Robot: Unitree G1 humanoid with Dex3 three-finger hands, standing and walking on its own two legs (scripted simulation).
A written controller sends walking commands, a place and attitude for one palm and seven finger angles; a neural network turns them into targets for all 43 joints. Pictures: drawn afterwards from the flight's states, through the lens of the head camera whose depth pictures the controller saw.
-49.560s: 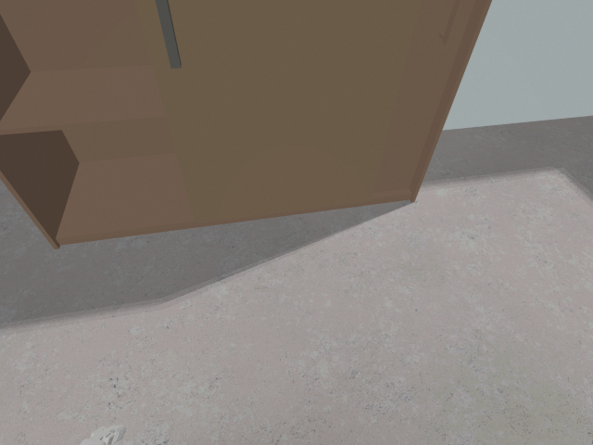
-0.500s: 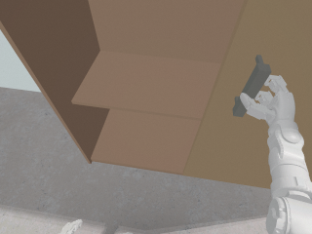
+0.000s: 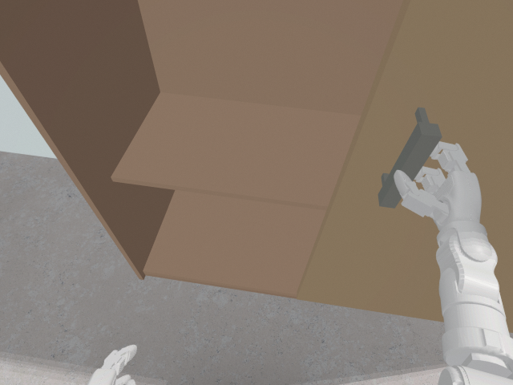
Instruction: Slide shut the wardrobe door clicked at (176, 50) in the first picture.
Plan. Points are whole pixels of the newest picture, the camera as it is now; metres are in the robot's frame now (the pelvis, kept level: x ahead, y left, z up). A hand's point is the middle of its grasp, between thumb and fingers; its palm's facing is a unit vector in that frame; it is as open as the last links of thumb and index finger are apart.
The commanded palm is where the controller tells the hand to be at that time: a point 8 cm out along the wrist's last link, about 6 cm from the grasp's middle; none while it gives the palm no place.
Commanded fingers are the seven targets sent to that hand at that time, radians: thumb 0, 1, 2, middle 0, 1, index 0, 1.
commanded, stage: tug the door sideways, standing still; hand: right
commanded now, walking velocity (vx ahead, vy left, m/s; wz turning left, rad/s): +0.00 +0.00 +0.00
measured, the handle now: (403, 159) +0.48 -0.19 +0.10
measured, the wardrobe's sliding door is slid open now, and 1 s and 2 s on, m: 0.61 0.53 0.39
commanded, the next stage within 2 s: step sideways, sliding the door along in 0.56 s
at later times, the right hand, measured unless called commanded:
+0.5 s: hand (396, 190) +0.40 -0.16 +0.11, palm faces +0.15 +0.99 -0.02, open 8.1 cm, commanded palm +0.37 -0.16 +0.11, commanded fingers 0.00 -0.90 -0.90 0.45 1.40 0.45 1.40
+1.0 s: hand (360, 181) +0.41 -0.11 +0.11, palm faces +0.05 +0.97 -0.23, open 8.0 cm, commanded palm +0.39 -0.15 +0.11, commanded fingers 0.00 -0.90 -0.90 0.45 1.40 0.45 1.40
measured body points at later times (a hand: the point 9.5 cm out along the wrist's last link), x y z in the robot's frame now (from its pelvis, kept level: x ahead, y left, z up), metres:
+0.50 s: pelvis -0.02 +0.00 +0.00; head +0.03 +0.01 +0.44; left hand +0.08 +0.24 -0.13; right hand +0.39 -0.21 +0.11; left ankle -0.02 +0.12 -0.72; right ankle -0.03 -0.11 -0.72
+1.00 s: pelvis -0.02 +0.03 +0.00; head +0.03 +0.05 +0.45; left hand +0.11 +0.26 -0.13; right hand +0.40 -0.16 +0.13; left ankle -0.02 +0.12 -0.72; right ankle -0.03 -0.11 -0.72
